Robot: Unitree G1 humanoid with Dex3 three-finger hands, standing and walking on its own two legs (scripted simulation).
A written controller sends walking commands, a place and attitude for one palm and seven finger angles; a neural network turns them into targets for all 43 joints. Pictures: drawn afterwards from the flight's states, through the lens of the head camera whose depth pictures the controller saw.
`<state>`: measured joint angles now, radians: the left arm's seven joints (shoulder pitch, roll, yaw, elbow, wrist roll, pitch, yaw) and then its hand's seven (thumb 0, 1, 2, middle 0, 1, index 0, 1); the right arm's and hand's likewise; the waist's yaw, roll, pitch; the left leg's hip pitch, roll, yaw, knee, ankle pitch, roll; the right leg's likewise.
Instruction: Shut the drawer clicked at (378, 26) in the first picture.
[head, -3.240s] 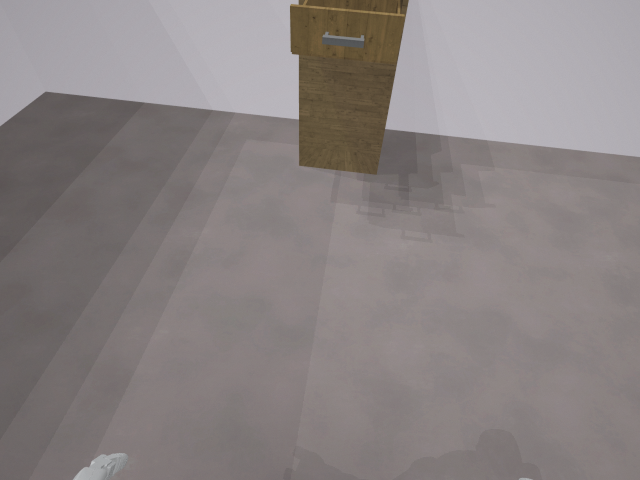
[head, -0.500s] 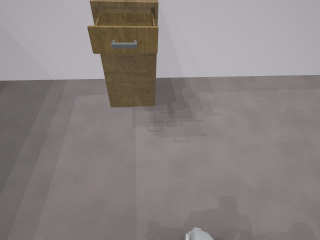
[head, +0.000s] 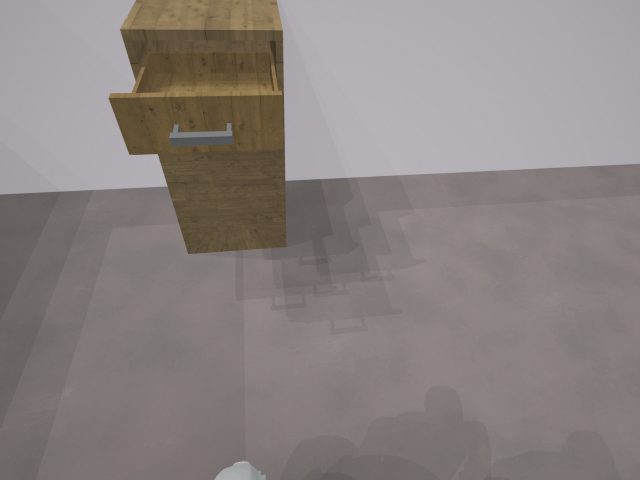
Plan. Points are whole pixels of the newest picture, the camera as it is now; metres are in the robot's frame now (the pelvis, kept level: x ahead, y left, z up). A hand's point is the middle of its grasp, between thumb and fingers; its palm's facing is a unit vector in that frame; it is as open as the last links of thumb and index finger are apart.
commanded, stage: walk to a spot facing it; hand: left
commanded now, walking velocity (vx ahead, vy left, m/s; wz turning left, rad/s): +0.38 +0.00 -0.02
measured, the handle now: (202, 133) +0.79 +0.30 +0.00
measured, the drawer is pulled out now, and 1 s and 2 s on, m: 0.30 0.30 0.30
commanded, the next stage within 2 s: turn to face it in 0.38 s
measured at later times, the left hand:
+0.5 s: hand (182, 414) +0.25 +0.23 -0.18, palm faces -0.10 -0.98 -0.14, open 7.3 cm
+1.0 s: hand (200, 361) +0.34 +0.23 -0.19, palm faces +0.03 -0.99 -0.16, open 7.3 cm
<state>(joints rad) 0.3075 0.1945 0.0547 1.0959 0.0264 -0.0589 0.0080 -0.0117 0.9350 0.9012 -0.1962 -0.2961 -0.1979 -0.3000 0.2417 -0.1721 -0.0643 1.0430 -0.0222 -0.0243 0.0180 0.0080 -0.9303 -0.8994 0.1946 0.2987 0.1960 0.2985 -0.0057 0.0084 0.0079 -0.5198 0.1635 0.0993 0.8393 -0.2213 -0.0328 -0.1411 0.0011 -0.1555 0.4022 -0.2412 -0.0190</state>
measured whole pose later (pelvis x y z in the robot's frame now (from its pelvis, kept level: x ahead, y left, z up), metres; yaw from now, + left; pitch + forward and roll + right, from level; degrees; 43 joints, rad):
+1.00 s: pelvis +0.23 +0.06 -0.02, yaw +0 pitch -1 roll -2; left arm 0.12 0.17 0.05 0.98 0.03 0.02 0.03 -0.01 0.91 0.90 -0.20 -0.30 -0.20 -0.30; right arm 0.25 -0.17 -0.06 0.99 -0.02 0.03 0.00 0.00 -0.91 -0.90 0.19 0.30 0.19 0.30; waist -0.02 -0.02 0.03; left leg -0.32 0.09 0.10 0.71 -0.38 -0.03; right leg -0.35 -0.15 -0.28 0.60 -0.20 0.01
